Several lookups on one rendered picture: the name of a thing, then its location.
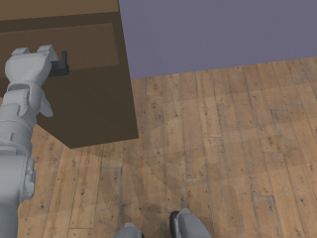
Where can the robot left forearm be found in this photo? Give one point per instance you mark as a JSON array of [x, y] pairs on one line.
[[20, 105]]

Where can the robot right thigh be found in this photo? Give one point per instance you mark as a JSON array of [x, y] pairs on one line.
[[187, 225]]

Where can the robot left hand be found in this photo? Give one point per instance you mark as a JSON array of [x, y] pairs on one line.
[[33, 67]]

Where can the robot left upper arm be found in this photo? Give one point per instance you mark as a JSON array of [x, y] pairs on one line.
[[17, 183]]

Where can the right robot foot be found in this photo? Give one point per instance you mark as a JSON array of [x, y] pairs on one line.
[[171, 225]]

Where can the cabinet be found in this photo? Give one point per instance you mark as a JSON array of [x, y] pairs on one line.
[[91, 106]]

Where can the handle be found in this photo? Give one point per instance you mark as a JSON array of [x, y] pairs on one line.
[[60, 67]]

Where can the drawer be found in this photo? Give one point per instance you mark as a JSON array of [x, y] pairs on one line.
[[86, 45]]

